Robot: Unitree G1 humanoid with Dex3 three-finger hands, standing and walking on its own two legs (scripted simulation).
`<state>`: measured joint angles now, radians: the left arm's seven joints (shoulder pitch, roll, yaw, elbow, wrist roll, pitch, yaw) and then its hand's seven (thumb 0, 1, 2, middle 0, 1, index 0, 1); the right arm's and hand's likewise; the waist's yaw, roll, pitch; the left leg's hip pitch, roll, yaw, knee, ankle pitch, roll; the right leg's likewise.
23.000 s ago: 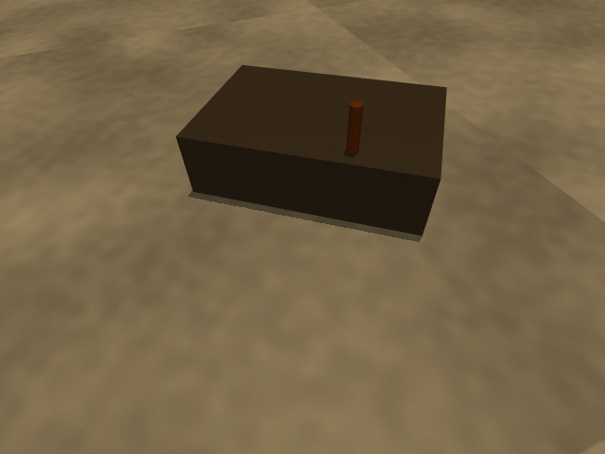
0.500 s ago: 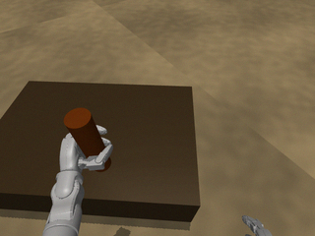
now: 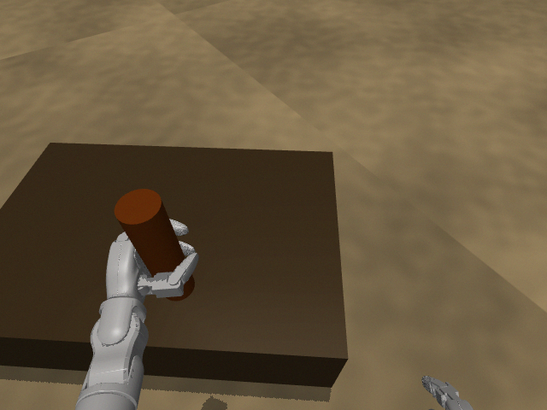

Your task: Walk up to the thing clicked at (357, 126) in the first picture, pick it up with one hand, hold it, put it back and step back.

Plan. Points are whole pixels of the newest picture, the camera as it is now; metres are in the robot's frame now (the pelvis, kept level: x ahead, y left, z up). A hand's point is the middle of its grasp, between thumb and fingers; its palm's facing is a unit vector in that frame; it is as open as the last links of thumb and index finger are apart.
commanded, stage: hold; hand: left
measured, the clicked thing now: (161, 252) +0.33 +0.17 +0.07
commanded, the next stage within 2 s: crouch in 0.10 s
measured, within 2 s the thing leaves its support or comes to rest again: neither
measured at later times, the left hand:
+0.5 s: hand (174, 267) +0.34 +0.17 +0.02, palm faces +0.09 -1.00 +0.02, open 7.1 cm
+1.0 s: hand (192, 273) +0.41 +0.18 -0.13, palm faces +0.08 -1.00 -0.01, open 7.0 cm
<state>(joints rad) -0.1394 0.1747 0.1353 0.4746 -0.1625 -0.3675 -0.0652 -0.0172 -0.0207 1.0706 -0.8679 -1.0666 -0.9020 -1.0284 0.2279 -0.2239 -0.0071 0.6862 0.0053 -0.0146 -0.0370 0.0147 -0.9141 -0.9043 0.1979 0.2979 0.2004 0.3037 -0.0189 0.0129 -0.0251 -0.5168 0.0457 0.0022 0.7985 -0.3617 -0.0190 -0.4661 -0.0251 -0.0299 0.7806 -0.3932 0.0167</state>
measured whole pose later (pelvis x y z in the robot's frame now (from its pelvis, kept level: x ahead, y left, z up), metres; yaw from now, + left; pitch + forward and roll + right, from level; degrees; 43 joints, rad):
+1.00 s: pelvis -0.03 +0.00 -0.14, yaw -2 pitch +27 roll -3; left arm -0.59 0.30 0.35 0.98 -0.13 -0.62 -0.16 -0.02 -0.03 1.08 -0.88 -1.05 -0.91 -1.01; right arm 0.23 -0.23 0.00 0.73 -0.05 0.00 0.03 0.01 -0.92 -0.90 0.20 0.30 0.20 0.30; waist -0.09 0.03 -0.16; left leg -1.40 0.07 -0.04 1.50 -0.57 -0.01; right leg -1.33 -0.01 -0.04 1.47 -0.60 0.02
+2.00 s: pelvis -0.06 +0.00 -0.26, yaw -4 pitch +35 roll -4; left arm -0.73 0.40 0.41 1.01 -0.07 -0.59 -0.15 -0.02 -0.02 1.07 -0.88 -1.05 -0.91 -1.02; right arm 0.17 -0.26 0.02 0.71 -0.07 0.01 0.04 0.01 -0.92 -0.91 0.20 0.30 0.20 0.30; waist -0.12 0.01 -0.18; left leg -1.87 0.06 -0.08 1.90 -0.64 -0.03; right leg -1.80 0.00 -0.04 1.88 -0.69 0.01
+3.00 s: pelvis -0.07 +0.00 -0.31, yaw -4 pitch +34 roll -4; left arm -0.79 0.42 0.42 1.03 -0.07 -0.56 -0.16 -0.02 -0.02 1.03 -0.88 -1.03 -0.92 -1.00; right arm 0.15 -0.27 0.02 0.71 -0.07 0.03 0.04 0.01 -0.92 -0.90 0.20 0.30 0.20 0.30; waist -0.12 0.01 -0.15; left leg -2.04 0.06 -0.09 2.09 -0.66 -0.03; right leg -1.96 0.00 -0.04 2.07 -0.71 0.01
